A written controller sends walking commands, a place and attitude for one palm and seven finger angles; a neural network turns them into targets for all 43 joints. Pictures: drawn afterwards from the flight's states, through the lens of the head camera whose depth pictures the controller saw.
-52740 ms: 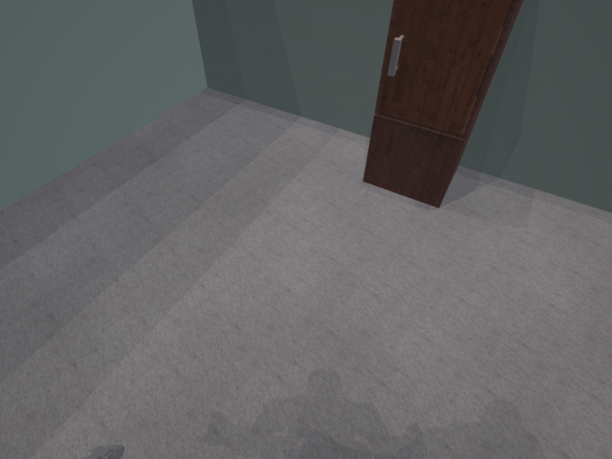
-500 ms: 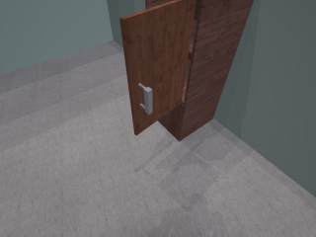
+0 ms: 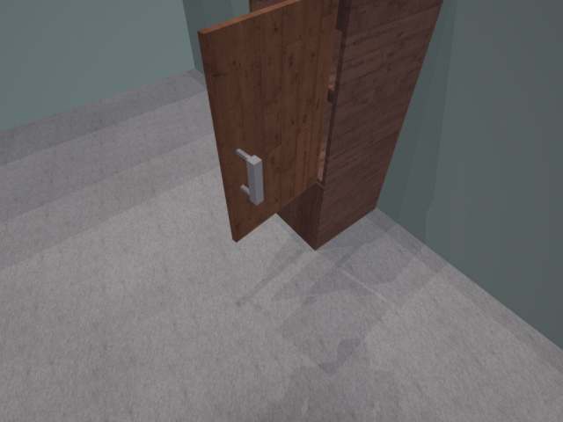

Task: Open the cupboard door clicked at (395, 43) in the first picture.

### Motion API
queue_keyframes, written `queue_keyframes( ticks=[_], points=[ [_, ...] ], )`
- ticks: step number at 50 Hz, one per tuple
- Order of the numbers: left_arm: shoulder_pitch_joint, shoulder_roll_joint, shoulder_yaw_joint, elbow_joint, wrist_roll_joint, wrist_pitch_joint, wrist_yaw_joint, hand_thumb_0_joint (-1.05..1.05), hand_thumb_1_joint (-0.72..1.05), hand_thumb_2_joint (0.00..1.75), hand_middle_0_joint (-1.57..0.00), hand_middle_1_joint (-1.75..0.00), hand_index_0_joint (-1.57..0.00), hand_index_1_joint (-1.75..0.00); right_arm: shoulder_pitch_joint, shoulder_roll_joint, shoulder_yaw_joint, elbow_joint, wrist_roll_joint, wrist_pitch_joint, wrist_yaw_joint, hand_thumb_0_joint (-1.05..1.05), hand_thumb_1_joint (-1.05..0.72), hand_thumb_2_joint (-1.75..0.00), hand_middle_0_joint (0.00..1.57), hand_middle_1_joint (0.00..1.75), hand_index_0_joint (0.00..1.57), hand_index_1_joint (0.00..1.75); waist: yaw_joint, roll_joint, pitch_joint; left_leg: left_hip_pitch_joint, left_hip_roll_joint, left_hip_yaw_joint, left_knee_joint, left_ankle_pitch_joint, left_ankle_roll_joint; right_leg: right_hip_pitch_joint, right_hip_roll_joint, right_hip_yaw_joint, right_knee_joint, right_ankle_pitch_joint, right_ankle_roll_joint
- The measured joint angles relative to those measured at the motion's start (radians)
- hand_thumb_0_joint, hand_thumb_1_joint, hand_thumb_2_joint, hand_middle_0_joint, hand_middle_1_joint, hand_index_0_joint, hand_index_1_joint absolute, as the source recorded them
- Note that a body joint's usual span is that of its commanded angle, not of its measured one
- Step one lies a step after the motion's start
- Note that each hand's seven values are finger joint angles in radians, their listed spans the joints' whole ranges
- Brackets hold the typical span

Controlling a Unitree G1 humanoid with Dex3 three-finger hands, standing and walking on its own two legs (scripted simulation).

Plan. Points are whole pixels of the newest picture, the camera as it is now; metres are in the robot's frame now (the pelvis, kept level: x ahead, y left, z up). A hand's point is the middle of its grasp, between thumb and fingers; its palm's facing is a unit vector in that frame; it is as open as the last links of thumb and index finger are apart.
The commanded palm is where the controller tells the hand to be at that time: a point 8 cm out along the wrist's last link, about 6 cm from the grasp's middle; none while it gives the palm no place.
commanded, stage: look to check the result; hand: left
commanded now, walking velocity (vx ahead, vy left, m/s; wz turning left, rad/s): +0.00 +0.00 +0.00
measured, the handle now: (249, 176) +0.65 +0.11 -0.09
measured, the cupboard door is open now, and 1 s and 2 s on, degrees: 97 97 97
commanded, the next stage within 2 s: stand and wait in 0.18 s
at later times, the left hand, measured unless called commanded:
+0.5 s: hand out of the picture +0.02 +0.16 -0.18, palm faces +0.03 -0.98 -0.19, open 7.4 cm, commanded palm none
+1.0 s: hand out of the picture +0.05 +0.17 -0.17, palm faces +0.03 -0.98 -0.21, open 7.4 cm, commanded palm none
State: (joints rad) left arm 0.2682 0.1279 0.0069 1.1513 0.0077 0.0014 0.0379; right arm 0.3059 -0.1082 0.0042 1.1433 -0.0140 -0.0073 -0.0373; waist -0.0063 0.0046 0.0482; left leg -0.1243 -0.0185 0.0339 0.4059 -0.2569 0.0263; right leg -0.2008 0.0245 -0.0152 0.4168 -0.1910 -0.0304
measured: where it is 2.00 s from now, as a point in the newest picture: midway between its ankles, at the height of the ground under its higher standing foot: outside the picture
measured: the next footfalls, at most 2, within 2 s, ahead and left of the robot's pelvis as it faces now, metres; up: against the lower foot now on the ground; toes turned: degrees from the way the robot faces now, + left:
none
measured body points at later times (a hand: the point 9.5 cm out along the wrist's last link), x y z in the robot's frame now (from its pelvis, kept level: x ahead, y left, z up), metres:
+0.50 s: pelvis +0.02 -0.01 +0.00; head +0.03 -0.01 +0.45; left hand +0.02 +0.22 -0.16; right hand +0.00 -0.22 -0.16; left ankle -0.02 +0.10 -0.74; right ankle +0.02 -0.10 -0.74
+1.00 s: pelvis +0.02 -0.01 +0.00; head +0.04 -0.01 +0.45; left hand +0.05 +0.22 -0.16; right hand +0.02 -0.24 -0.16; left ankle -0.02 +0.10 -0.74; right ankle +0.02 -0.10 -0.74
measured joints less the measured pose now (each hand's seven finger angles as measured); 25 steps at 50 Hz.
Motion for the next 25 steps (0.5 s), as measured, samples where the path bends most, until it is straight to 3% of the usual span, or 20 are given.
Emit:
queue_keyframes(
  ticks=[25],
  points=[
    [-0.021,0.017,0.003,-0.002,-0.003,-0.006,-0.003,0.01,0.91,0.90,-0.20,-0.30,-0.20,-0.30,-0.019,-0.030,-0.005,0.005,0.000,-0.002,-0.002,0.00,-0.91,-0.90,0.20,0.30,0.20,0.29,-0.001,0.002,0.009,0.031,0.012,-0.007,-0.020,-0.012,-0.013,0.030,0.013,-0.007,-0.017,-0.016,-0.012]
  ],
)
